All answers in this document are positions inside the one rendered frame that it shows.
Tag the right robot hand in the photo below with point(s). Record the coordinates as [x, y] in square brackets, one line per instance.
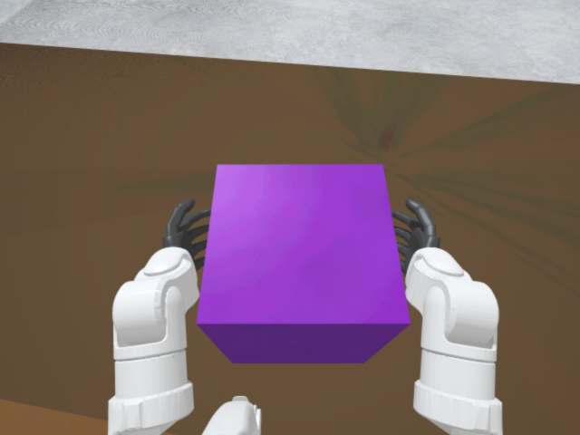
[423, 231]

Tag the carton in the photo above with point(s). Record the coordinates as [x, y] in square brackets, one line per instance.
[301, 265]

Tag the left robot hand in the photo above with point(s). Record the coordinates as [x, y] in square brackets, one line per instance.
[178, 233]

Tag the robot left forearm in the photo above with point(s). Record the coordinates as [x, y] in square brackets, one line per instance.
[152, 390]

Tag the robot left thigh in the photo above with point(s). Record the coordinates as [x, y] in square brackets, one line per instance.
[235, 418]

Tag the robot right forearm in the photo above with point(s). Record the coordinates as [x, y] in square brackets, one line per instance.
[456, 389]

